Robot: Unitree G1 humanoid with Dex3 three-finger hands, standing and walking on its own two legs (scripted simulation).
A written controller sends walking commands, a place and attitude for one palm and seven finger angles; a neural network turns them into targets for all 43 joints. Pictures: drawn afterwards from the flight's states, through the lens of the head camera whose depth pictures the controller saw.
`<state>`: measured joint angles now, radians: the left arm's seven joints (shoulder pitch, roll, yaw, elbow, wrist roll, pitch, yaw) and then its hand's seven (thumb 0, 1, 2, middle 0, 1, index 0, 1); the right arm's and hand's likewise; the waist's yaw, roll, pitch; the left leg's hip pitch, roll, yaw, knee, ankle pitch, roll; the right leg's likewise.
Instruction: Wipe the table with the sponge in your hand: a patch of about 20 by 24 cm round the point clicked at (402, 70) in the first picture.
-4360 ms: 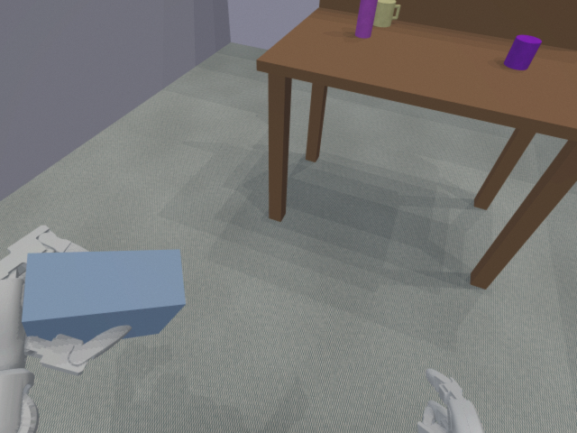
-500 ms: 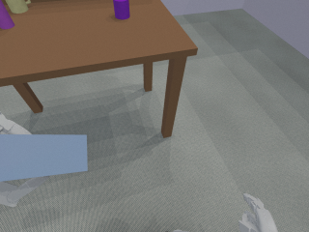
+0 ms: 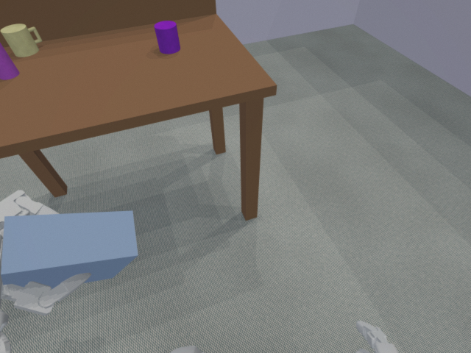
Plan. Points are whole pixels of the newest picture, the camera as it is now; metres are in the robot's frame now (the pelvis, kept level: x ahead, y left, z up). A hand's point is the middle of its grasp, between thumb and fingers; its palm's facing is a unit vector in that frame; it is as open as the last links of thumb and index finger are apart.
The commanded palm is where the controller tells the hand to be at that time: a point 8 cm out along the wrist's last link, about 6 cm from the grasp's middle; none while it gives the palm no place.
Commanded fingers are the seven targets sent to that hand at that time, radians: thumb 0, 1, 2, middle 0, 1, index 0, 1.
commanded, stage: take the last steps up to it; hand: left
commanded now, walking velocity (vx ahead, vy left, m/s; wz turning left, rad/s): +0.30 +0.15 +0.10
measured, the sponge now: (88, 251) +0.23 +0.20 +0.13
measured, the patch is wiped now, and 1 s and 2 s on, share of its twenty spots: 0.00 0.00 0.00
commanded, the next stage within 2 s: come to a stop and stand still in 1.28 s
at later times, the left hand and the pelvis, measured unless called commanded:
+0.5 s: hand (35, 199) +0.29 +0.28 +0.17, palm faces +0.40 -0.77 -0.50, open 9.7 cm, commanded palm +0.24 +0.33 +0.17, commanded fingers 0.00 0.10 1.30 -1.20 -1.60 -1.20 -1.60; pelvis +0.09 +0.05 -0.02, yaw +2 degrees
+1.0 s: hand (20, 135) +0.42 +0.37 +0.17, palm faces +0.41 -0.79 -0.46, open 9.7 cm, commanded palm +0.35 +0.40 +0.17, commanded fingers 0.00 0.10 1.30 -1.20 -1.60 -1.20 -1.60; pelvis +0.20 +0.12 -0.01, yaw +0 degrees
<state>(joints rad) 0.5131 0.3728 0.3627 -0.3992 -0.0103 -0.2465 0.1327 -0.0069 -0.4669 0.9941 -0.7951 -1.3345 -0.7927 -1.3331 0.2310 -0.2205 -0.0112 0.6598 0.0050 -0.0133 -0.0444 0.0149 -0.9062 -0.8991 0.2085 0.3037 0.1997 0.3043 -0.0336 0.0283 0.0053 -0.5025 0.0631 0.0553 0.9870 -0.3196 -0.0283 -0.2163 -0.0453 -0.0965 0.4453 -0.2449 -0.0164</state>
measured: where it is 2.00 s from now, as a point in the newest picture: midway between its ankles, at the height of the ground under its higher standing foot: (202, 335)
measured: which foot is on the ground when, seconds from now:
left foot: up 0.00-0.16, down 0.18-0.50, up 0.52-0.84, down 0.86-1.00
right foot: down 0.00-0.20, up 0.22-0.46, down 0.48-0.86, up 0.88-1.00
